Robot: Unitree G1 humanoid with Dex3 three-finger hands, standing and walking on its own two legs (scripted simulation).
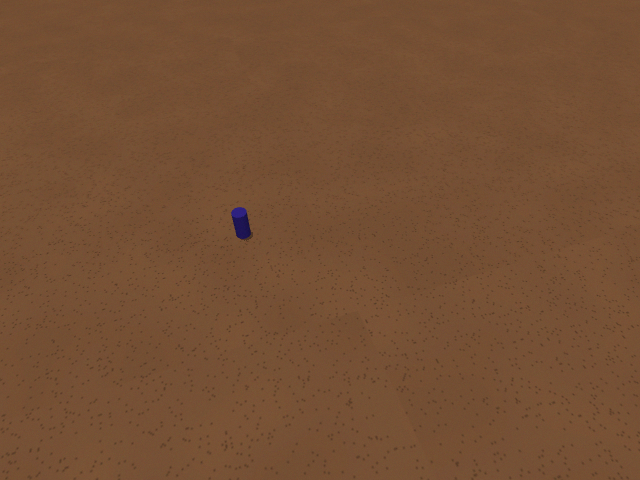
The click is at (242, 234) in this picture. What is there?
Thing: squat round
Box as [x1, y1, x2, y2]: [231, 207, 250, 238]
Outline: 237,207 233,209 231,212 236,234 240,238 245,238 250,234 246,211 244,208
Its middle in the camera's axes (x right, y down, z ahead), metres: -0.34 -0.08 +1.66
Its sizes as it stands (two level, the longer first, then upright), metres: 0.064 0.064 0.130
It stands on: the floor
